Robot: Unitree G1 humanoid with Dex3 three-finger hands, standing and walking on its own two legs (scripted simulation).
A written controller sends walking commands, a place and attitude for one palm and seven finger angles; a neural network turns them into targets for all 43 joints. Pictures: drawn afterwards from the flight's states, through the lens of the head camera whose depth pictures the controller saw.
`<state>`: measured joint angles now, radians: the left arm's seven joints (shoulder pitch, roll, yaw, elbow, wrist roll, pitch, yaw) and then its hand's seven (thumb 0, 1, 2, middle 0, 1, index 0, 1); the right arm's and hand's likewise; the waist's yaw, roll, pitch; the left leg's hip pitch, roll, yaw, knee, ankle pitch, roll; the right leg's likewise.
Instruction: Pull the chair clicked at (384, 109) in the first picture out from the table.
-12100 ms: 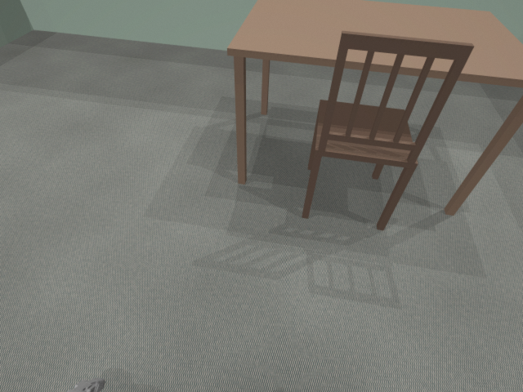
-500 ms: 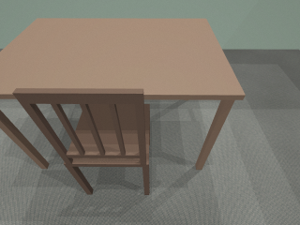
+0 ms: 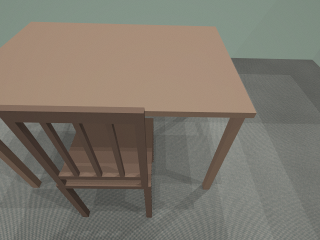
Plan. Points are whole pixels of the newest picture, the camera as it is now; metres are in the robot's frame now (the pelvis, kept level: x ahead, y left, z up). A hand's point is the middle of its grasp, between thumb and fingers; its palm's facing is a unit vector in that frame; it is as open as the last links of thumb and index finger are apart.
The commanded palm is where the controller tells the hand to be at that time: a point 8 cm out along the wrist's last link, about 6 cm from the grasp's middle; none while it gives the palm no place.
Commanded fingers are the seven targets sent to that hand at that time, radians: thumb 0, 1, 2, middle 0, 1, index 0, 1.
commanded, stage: look again from close up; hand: left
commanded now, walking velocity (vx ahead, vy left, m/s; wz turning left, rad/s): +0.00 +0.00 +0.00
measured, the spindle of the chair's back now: (90, 152) +0.40 +0.26 -0.09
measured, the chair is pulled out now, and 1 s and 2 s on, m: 0.00 0.00 0.00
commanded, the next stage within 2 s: none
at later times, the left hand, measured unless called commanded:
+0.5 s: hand out of the picture -0.01 +0.15 -0.17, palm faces +0.03 -0.98 -0.18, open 7.4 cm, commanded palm none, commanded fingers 0.00 0.90 0.90 -0.20 -0.30 -0.20 -0.30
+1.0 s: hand out of the picture -0.03 +0.14 -0.17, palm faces +0.03 -0.99 -0.17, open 7.4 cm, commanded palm none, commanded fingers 0.00 0.90 0.90 -0.20 -0.30 -0.20 -0.30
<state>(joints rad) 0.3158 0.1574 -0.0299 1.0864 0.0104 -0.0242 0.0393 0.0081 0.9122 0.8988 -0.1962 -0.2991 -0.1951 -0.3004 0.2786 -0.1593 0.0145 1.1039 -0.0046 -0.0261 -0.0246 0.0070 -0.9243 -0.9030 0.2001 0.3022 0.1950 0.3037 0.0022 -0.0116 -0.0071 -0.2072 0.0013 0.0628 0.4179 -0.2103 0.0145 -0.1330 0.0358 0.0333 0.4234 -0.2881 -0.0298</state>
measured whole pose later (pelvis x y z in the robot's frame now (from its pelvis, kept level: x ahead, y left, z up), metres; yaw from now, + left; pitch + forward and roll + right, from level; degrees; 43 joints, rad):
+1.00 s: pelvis +0.01 -0.01 +0.00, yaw +0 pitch -1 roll +0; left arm 0.37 0.13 -0.03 1.11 0.01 -0.03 0.04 0.00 0.91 0.90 -0.20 -0.30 -0.19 -0.30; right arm 0.30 -0.13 0.02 1.14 0.00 -0.02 -0.03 0.01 -0.92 -0.90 0.20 0.30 0.19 0.30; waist 0.01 -0.01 0.01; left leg -0.18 0.02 0.05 0.40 -0.21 -0.01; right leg -0.09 0.05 0.02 0.38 -0.28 -0.05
